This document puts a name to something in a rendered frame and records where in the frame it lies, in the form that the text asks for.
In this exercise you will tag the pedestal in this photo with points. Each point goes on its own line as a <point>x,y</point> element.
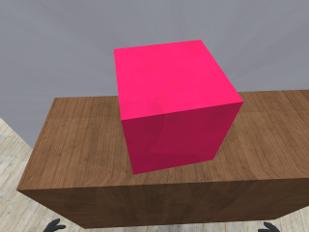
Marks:
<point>81,170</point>

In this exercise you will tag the robot right hand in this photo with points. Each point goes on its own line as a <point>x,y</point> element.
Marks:
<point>271,228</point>

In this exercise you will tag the robot left hand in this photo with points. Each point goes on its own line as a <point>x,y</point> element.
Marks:
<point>52,226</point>

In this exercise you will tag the carton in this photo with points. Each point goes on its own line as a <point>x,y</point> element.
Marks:
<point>176,104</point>

